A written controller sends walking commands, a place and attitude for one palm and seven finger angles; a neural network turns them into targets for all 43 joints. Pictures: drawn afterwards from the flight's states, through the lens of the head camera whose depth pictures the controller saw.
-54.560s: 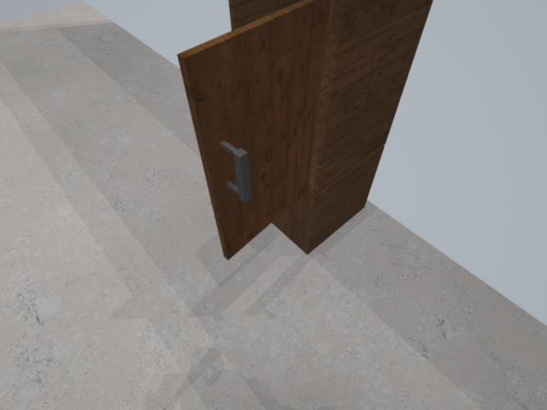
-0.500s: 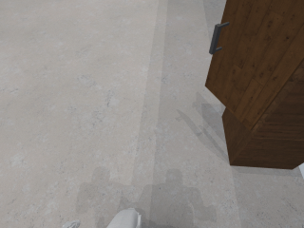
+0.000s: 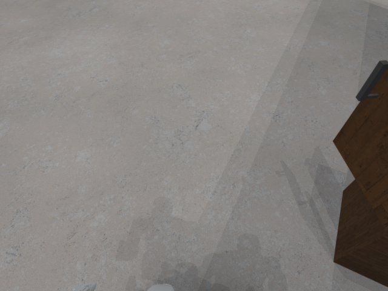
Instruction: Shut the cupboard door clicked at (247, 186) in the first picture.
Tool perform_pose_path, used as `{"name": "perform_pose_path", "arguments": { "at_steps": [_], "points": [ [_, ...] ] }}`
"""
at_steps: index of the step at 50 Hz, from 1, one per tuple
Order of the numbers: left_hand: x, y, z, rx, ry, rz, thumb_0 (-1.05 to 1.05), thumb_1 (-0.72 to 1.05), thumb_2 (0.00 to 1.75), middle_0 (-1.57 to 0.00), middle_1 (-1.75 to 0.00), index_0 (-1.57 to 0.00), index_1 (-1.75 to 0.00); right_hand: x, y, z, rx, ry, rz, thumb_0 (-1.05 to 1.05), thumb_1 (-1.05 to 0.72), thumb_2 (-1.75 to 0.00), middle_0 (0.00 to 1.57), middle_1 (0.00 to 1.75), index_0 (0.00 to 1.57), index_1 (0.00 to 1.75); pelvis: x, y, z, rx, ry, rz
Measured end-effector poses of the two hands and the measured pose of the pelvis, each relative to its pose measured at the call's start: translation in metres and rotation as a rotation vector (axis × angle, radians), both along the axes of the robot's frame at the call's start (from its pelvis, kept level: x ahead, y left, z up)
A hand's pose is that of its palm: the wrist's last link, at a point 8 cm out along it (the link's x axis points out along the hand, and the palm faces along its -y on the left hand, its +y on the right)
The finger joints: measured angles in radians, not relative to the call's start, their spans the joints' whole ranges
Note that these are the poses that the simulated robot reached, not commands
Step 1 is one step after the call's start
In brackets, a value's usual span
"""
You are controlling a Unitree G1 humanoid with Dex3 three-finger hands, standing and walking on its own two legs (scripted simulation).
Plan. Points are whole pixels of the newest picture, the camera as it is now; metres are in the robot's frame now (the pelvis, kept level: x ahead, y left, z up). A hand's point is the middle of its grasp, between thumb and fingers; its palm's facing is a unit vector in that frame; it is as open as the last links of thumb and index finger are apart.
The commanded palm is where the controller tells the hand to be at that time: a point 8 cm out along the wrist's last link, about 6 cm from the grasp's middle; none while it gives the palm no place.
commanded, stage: walk to a spot facing it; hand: left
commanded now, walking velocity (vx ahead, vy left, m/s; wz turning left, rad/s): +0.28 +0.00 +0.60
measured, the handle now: (378, 81) +0.71 -0.52 +0.01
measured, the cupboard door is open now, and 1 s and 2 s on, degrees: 33 33 33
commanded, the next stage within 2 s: turn to face it in 1.16 s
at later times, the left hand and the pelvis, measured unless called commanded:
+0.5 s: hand out of the picture +0.03 +0.24 -0.17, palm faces +0.35 -0.91 -0.23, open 7.4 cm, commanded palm none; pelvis +0.11 +0.04 +0.01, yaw +18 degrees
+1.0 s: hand (110, 241) +0.24 +0.24 -0.14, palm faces +0.57 -0.79 -0.22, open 7.2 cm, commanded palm none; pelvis +0.32 +0.06 +0.02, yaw +34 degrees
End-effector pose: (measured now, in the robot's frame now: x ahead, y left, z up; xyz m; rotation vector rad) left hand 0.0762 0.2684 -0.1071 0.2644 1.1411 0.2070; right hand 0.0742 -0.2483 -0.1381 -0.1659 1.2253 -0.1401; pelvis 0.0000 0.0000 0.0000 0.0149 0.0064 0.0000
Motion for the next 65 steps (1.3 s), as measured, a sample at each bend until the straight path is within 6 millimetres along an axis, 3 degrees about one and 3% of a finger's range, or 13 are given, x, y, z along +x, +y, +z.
{"name": "perform_pose_path", "arguments": {
  "at_steps": [10, 16, 21, 24, 30, 35, 38, 43, 48, 52, 57, 61, 65],
  "points": [
    [-0.053, -0.030, 0.007, -0.075, 0.105, 0.186, 0.01, 0.90, 0.90, -0.20, -0.30, -0.20, -0.30, 0.056, 0.001, 0.026, 0.018, 0.018, 0.122, 0.00, -0.91, -0.90, 0.19, 0.30, 0.19, 0.30, 0.033, -0.006, 0.024, 0.021, 0.013, 0.156],
    [-0.084, -0.031, -0.009, -0.141, 0.178, 0.336, 0.01, 0.90, 0.90, -0.21, -0.30, -0.20, -0.30, 0.124, 0.041, 0.027, 0.011, 0.014, 0.288, 0.00, -0.91, -0.90, 0.19, 0.30, 0.19, 0.30, 0.059, 0.011, 0.019, 0.011, 0.017, 0.253],
    [-0.100, -0.011, -0.032, -0.172, 0.282, 0.404, 0.01, 0.90, 0.90, -0.21, -0.30, -0.20, -0.30, 0.188, 0.083, 0.019, -0.004, -0.116, 0.379, 0.00, -0.91, -0.90, 0.19, 0.30, 0.19, 0.30, 0.084, 0.037, -0.001, 0.001, 0.004, 0.293],
    [-0.075, 0.008, -0.029, -0.149, 0.273, 0.410, 0.01, 0.90, 0.90, -0.21, -0.30, -0.20, -0.30, 0.198, 0.093, 0.022, -0.010, -0.126, 0.383, 0.00, -0.91, -0.90, 0.20, 0.30, 0.20, 0.30, 0.099, 0.043, 0.002, 0.005, -0.003, 0.308],
    [0.025, 0.040, -0.004, -0.093, 0.067, 0.393, 0.01, 0.91, 0.90, -0.20, -0.30, -0.20, -0.30, 0.197, 0.093, 0.017, 0.002, 0.009, 0.380, 0.00, -0.91, -0.90, 0.20, 0.30, 0.20, 0.30, 0.141, 0.047, 0.015, 0.005, -0.002, 0.360],
    [0.111, 0.049, 0.010, -0.044, -0.070, 0.354, 0.01, 0.91, 0.90, -0.20, -0.30, -0.20, -0.30, 0.210, 0.080, 0.000, 0.027, 0.121, 0.353, 0.00, -0.91, -0.90, 0.20, 0.30, 0.20, 0.30, 0.191, 0.043, 0.010, 0.019, -0.007, 0.389],
    [0.144, 0.048, 0.008, -0.010, -0.128, 0.361, 0.01, 0.91, 0.90, -0.20, -0.30, -0.20, -0.30, 0.234, 0.071, -0.016, 0.028, 0.167, 0.356, 0.00, -0.91, -0.90, 0.20, 0.30, 0.20, 0.30, 0.222, 0.039, -0.001, 0.021, -0.012, 0.426],
    [0.152, 0.027, 0.009, -0.049, -0.064, 0.451, 0.01, 0.91, 0.90, -0.20, -0.30, -0.20, -0.30, 0.302, 0.080, -0.001, 0.013, 0.146, 0.406, 0.01, -0.91, -0.90, 0.20, 0.30, 0.19, 0.30, 0.264, 0.045, 0.013, 0.010, 0.002, 0.483],
    [0.141, 0.010, 0.005, -0.099, 0.031, 0.584, 0.00, 0.94, 0.90, -0.21, -0.30, -0.20, -0.30, 0.380, 0.113, 0.018, 0.011, 0.087, 0.492, 0.00, -0.91, -0.90, 0.19, 0.30, 0.19, 0.30, 0.305, 0.057, 0.024, 0.003, 0.024, 0.558],
    [0.125, -0.002, -0.002, -0.149, 0.118, 0.678, 0.00, 0.94, 0.90, -0.21, -0.30, -0.20, -0.30, 0.443, 0.158, 0.023, 0.017, 0.046, 0.604, 0.00, -0.91, -0.90, 0.19, 0.30, 0.19, 0.30, 0.331, 0.074, 0.023, -0.007, 0.022, 0.621],
    [0.105, -0.013, -0.014, -0.229, 0.242, 0.790, 0.01, 0.92, 0.90, -0.20, -0.30, -0.20, -0.30, 0.521, 0.241, 0.023, 0.038, -0.042, 0.758, 0.00, -0.91, -0.90, 0.19, 0.30, 0.19, 0.30, 0.360, 0.108, 0.014, -0.012, 0.008, 0.679],
    [0.098, 0.001, -0.032, -0.282, 0.319, 0.846, 0.01, 0.91, 0.90, -0.21, -0.30, -0.20, -0.30, 0.573, 0.307, 0.017, 0.056, -0.181, 0.833, 0.00, -0.91, -0.90, 0.19, 0.30, 0.19, 0.30, 0.381, 0.149, -0.007, -0.026, -0.005, 0.703],
    [0.126, 0.053, -0.039, -0.229, 0.270, 0.862, 0.01, 0.91, 0.90, -0.21, -0.30, -0.20, -0.30, 0.592, 0.332, 0.019, 0.026, -0.206, 0.860, 0.00, -0.91, -0.90, 0.19, 0.30, 0.19, 0.30, 0.397, 0.169, -0.009, -0.015, -0.008, 0.738]
  ]
}}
